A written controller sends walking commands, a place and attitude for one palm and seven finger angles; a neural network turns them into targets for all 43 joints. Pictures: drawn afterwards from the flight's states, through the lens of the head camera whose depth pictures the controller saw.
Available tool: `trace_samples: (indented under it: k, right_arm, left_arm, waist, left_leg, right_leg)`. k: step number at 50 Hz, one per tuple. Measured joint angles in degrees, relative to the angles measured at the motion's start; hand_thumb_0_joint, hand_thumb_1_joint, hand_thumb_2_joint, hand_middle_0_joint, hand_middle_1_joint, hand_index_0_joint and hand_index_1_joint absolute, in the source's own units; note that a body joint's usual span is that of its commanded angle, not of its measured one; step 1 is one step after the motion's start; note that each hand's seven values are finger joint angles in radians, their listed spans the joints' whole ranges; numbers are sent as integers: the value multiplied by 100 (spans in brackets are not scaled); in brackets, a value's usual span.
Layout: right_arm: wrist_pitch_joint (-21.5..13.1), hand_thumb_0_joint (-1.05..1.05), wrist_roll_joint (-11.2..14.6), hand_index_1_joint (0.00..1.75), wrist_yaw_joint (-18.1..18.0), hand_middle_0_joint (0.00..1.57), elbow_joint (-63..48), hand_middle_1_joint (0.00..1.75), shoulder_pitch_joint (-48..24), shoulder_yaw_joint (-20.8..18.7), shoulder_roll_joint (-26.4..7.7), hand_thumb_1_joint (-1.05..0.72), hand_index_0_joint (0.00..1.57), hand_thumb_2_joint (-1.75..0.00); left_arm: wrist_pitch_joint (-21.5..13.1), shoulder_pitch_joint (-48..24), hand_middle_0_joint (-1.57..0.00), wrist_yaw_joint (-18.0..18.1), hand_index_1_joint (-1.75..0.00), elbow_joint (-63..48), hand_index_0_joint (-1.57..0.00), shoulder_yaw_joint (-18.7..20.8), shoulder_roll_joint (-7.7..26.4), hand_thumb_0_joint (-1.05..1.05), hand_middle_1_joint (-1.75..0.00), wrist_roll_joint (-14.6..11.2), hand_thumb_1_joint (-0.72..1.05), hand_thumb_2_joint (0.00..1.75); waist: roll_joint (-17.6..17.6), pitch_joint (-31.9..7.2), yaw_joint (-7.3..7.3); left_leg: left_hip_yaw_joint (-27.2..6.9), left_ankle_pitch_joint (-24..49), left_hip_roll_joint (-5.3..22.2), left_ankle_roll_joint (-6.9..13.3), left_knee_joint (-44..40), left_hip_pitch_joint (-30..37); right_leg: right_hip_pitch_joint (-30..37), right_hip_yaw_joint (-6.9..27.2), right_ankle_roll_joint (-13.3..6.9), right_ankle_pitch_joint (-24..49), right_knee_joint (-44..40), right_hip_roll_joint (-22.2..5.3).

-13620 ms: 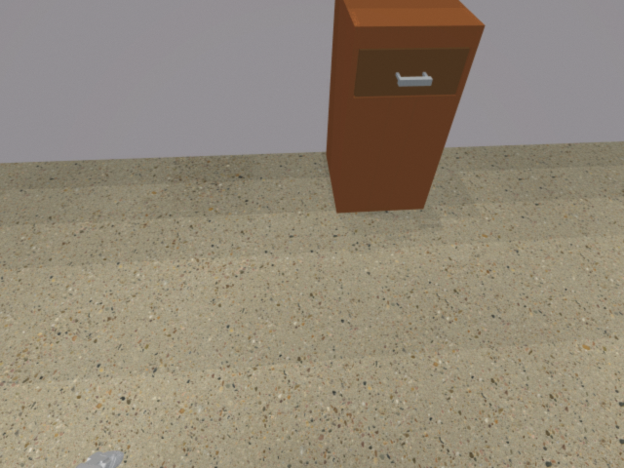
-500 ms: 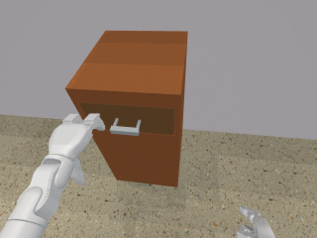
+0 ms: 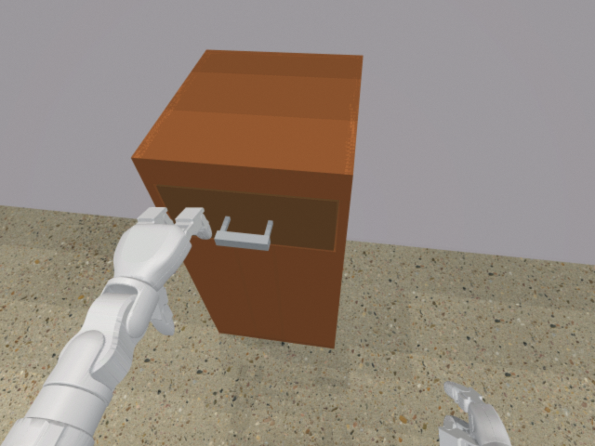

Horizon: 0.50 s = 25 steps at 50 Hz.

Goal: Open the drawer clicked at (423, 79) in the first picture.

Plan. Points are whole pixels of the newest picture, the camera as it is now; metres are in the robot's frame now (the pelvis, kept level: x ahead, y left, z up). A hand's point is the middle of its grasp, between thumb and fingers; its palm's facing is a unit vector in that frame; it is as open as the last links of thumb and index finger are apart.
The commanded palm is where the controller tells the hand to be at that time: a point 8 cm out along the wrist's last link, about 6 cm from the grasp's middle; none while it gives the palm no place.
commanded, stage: move the hooked fingers above the handle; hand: left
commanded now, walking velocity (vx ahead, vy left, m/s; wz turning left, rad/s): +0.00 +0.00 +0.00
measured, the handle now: (245, 232) +0.52 +0.18 -0.10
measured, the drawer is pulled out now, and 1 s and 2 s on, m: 0.00 0.00 0.00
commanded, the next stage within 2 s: none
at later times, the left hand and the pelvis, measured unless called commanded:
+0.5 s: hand (201, 252) +0.38 +0.20 +0.01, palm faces -0.04 -0.08 -1.00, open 13.8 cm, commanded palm +0.37 +0.21 +0.07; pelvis +0.00 +0.01 -0.01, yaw -1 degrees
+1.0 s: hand (219, 243) +0.43 +0.19 -0.03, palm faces -0.07 -0.04 -1.00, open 13.8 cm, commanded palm +0.42 +0.20 +0.03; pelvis +0.00 -0.01 -0.03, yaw +0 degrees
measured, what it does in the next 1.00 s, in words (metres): stands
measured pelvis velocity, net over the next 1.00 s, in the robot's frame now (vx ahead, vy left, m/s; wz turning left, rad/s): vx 0.00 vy -0.01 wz -0.01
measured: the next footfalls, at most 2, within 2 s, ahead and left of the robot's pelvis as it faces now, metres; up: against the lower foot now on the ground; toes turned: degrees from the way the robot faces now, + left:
none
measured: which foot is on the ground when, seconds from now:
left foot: down 0.00-1.00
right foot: down 0.00-1.00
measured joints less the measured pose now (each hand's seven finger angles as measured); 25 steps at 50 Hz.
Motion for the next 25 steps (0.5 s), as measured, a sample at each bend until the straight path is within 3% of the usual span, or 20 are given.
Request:
trace_samples:
  k: [12, 25]
  right_arm:
    - [157, 0, 13, 30, 40, 20, 82, 30, 311, -63, 22, -90, 20, -90]
    - [214, 0, -31, 30, 12, 20, 238, 30, 687, -209, -71, -90, 20, -90]
  left_arm:
    - [221, -786, -32, 327, -120, 1050, -32, -152, -240, 0, -120, 188, -48, 30]
    - [68, -1269, -32, 755, -120, 1958, -32, -144, -325, 0, -120, 416, -48, 30]
  waist:
    - [-10, -166, -205]
    - [-61, -269, -386]
  left_leg:
    - [66, -130, -2, 52, 292, -422]
    - [104, -244, 36, 59, 567, -833]
  right_leg:
    - [-434, 43, 50, -114, 298, -18]
    - [-843, 61, 45, -203, 550, 8]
